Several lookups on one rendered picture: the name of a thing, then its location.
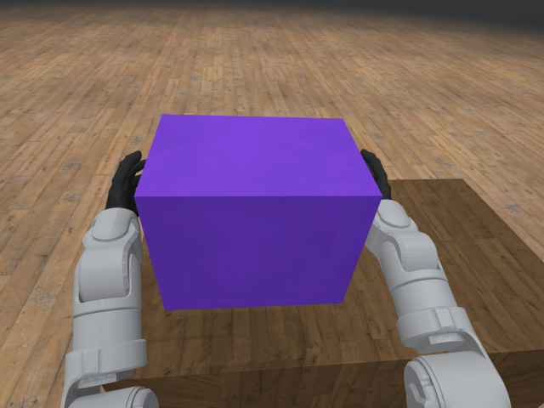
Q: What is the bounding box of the robot left upper arm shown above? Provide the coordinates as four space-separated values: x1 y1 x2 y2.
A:
68 386 159 408

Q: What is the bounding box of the robot right upper arm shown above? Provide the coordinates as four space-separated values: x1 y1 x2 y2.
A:
404 350 510 408

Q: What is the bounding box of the carton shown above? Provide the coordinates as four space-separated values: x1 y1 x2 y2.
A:
134 114 383 310

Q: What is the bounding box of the pedestal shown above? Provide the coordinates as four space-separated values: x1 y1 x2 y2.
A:
102 178 544 408

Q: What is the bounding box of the robot left hand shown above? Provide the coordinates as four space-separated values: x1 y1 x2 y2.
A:
105 150 146 217

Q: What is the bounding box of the right robot forearm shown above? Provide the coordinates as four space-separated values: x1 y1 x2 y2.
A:
365 200 512 408

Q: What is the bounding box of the left robot forearm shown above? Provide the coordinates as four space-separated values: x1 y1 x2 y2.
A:
60 207 147 408

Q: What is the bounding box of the robot right hand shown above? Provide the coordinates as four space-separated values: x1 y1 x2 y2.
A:
360 149 392 200

